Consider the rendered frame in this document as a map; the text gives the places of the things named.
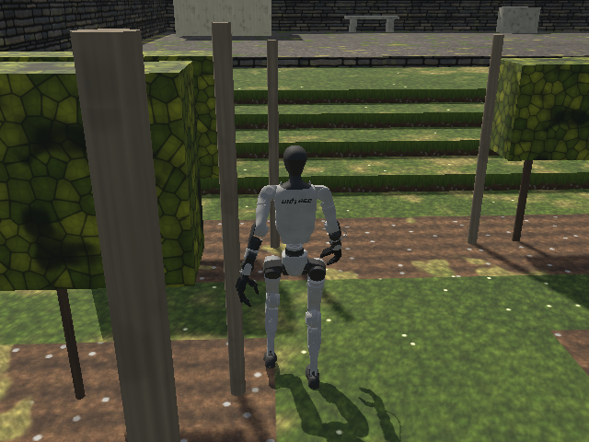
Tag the right robot upper arm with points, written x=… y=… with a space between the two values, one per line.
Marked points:
x=328 y=208

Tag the left robot thigh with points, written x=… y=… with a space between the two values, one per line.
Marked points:
x=273 y=269

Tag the right robot hand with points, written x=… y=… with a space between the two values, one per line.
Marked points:
x=328 y=251

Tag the left robot forearm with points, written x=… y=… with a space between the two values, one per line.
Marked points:
x=251 y=253

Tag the right robot forearm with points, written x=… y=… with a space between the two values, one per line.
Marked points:
x=335 y=239

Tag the left robot upper arm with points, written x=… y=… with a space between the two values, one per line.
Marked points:
x=265 y=197

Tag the left robot shin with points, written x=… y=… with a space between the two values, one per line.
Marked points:
x=271 y=321

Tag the left robot hand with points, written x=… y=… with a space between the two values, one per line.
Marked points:
x=241 y=286

